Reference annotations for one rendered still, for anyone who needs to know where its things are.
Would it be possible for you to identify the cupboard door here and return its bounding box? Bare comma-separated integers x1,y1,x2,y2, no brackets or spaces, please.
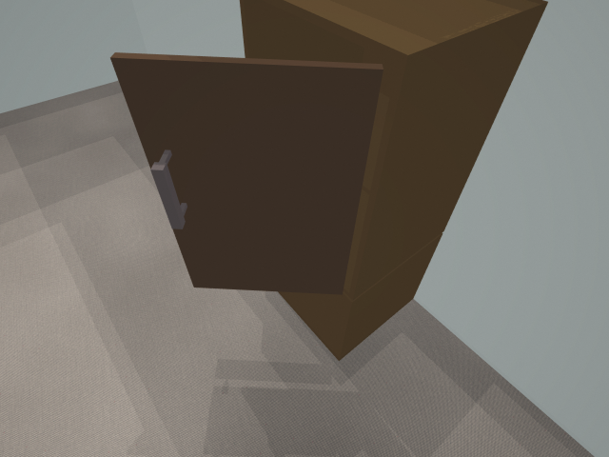
110,52,383,295

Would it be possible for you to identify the handle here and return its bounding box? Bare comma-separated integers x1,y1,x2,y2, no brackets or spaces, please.
150,149,187,229

